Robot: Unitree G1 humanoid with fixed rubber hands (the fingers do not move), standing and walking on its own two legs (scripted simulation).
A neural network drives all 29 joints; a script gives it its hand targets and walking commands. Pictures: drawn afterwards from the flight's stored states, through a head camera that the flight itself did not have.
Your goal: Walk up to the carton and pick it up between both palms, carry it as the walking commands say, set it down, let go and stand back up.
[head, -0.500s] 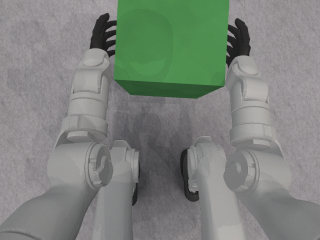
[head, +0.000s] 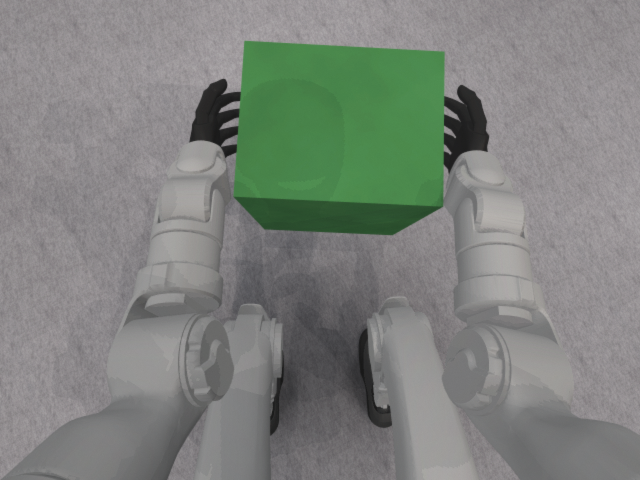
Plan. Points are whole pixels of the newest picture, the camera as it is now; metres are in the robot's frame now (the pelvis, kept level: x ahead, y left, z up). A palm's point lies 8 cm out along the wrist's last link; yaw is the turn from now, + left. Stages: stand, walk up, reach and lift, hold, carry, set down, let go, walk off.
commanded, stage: reach and lift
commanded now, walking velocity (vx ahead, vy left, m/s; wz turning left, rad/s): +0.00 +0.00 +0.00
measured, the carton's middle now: (334, 159) +0.50 -0.02 -0.13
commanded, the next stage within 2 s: none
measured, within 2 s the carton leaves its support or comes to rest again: neither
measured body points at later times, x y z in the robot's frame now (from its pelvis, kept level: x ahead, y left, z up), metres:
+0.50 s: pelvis +0.01 +0.00 +0.06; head +0.23 +0.01 +0.46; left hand +0.48 +0.14 +0.00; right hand +0.46 -0.17 +0.01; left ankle +0.10 +0.12 -0.47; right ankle +0.11 -0.13 -0.47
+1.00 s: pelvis +0.04 +0.00 +0.13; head +0.20 +0.01 +0.55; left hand +0.46 +0.13 +0.08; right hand +0.44 -0.17 +0.08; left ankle +0.10 +0.12 -0.47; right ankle +0.11 -0.13 -0.47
